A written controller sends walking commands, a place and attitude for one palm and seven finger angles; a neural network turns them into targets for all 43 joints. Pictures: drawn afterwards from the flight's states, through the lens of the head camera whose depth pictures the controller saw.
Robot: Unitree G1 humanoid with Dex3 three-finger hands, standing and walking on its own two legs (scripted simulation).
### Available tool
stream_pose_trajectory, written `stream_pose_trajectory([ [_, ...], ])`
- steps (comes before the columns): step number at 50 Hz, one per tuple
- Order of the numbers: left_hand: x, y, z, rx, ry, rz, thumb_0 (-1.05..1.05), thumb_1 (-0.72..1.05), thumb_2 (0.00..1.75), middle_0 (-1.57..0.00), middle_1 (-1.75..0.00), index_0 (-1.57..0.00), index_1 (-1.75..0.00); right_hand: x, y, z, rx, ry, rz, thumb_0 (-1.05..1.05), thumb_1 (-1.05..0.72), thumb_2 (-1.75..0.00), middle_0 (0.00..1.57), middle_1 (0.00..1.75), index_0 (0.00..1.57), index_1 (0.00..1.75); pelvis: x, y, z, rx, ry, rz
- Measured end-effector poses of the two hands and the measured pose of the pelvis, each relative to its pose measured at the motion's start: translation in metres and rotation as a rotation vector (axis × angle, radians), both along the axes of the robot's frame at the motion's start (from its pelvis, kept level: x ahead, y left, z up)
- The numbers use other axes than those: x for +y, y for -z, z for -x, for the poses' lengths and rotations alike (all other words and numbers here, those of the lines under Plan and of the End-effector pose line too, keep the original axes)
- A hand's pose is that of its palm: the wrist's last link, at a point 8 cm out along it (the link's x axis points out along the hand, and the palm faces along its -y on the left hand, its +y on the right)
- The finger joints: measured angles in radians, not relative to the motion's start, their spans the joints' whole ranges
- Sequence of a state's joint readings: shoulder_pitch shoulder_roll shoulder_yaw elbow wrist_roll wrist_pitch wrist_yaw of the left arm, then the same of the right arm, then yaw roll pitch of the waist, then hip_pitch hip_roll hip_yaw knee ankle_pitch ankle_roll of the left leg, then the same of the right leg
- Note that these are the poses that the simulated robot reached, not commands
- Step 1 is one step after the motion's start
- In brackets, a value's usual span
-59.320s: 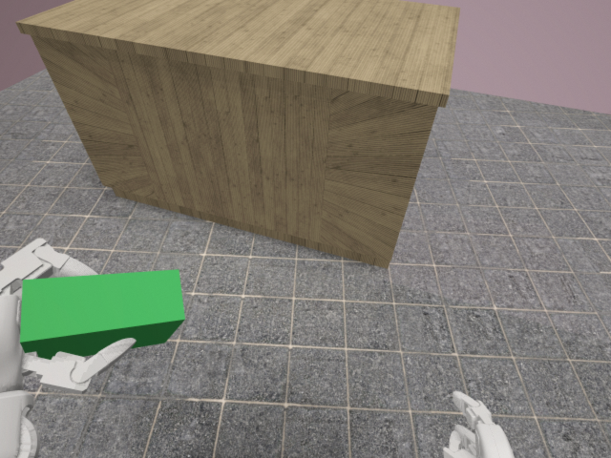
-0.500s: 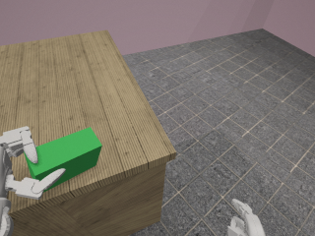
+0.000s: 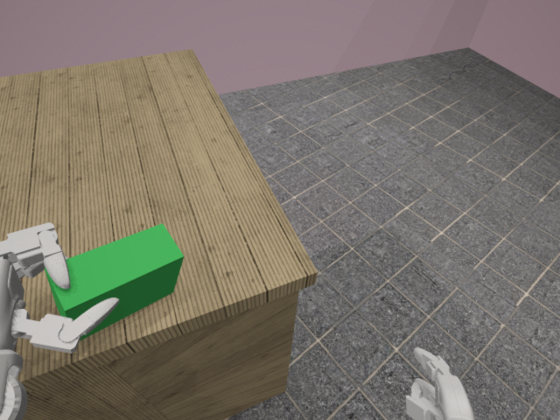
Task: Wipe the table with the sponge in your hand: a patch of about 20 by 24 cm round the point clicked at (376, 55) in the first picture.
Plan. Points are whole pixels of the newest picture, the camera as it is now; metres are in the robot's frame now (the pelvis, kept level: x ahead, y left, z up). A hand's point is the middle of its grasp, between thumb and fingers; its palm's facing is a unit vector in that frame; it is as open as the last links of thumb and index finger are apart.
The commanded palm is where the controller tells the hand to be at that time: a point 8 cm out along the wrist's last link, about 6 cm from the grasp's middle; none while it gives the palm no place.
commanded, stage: shuffle to correct the standing spot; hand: left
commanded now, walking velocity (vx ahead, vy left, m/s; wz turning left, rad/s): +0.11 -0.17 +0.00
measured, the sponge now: (137, 274) +0.26 +0.20 +0.11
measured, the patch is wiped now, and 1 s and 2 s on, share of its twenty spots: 0.75 0.75 0.75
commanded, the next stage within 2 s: none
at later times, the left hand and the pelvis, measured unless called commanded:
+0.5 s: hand (58, 282) +0.22 +0.25 +0.16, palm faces +0.35 -0.86 -0.37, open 7.0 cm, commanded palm +0.16 +0.29 +0.18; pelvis +0.00 +0.01 +0.00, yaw +0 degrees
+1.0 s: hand (56, 287) +0.21 +0.24 +0.17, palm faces +0.35 -0.86 -0.37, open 7.0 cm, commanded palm +0.15 +0.28 +0.18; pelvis -0.01 +0.00 +0.00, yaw +0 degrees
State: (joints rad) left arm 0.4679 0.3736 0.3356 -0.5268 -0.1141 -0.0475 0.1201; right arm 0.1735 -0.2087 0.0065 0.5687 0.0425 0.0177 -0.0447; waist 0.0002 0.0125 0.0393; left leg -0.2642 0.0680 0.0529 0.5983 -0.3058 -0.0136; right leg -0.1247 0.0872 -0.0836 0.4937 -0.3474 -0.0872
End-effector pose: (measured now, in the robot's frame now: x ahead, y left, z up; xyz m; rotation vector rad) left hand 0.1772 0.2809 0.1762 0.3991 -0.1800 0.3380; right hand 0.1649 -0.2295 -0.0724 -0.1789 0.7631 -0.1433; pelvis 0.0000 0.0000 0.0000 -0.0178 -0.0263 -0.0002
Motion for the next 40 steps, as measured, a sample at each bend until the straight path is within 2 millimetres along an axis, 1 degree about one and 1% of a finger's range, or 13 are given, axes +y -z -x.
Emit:
stream_pose_trajectory([
  [8, 0.003, -0.003, 0.0, 0.012, 0.002, -0.028, -0.04, -0.36, 1.03, -0.82, -1.53, -1.21, -1.6, 0.006, 0.001, -0.002, -0.002, -0.009, -0.009, 0.01, -0.9, -0.9, 0.2, 0.3, 0.2, 0.3, 0.002, -0.001, 0.002, 0.011, -0.005, 0.015],
  [15, 0.008, 0.002, -0.002, 0.02, -0.005, -0.003, -0.04, -0.36, 1.03, -0.82, -1.53, -1.21, -1.6, 0.011, 0.002, 0.001, 0.015, -0.002, -0.012, 0.01, -0.9, -0.9, 0.2, 0.3, 0.2, 0.3, 0.006, -0.001, -0.001, 0.006, 0.005, -0.001],
  [21, 0.006, -0.003, -0.003, 0.018, 0.002, -0.026, -0.04, -0.36, 1.03, -0.82, -1.53, -1.21, -1.6, 0.014, 0.002, -0.001, 0.014, -0.015, -0.018, 0.01, -0.9, -0.9, 0.2, 0.3, 0.2, 0.3, 0.006, -0.002, 0.001, 0.013, -0.003, 0.015],
  [29, 0.009, 0.0, 0.001, 0.026, 0.0, -0.009, -0.04, -0.36, 1.03, -0.82, -1.53, -1.21, -1.6, 0.012, 0.0, 0.001, 0.005, 0.0, -0.013, 0.01, -0.9, -0.9, 0.2, 0.3, 0.2, 0.3, 0.008, -0.001, 0.002, 0.007, 0.003, 0.006],
  [35, 0.008, -0.004, 0.004, 0.016, -0.004, -0.018, -0.04, -0.35, 1.03, -0.82, -1.53, -1.21, -1.6, 0.012, -0.001, 0.001, 0.002, -0.01, -0.01, 0.01, -0.9, -0.9, 0.2, 0.3, 0.2, 0.3, 0.007, -0.003, 0.005, 0.014, 0.0, 0.017],
  [40, 0.007, -0.003, 0.004, 0.011, -0.002, -0.007, -0.04, -0.35, 1.03, -0.82, -1.53, -1.21, -1.6, 0.011, 0.0, 0.003, 0.002, -0.002, -0.013, 0.01, -0.9, -0.9, 0.2, 0.3, 0.2, 0.3, 0.007, -0.002, 0.005, 0.011, 0.004, 0.01],
])
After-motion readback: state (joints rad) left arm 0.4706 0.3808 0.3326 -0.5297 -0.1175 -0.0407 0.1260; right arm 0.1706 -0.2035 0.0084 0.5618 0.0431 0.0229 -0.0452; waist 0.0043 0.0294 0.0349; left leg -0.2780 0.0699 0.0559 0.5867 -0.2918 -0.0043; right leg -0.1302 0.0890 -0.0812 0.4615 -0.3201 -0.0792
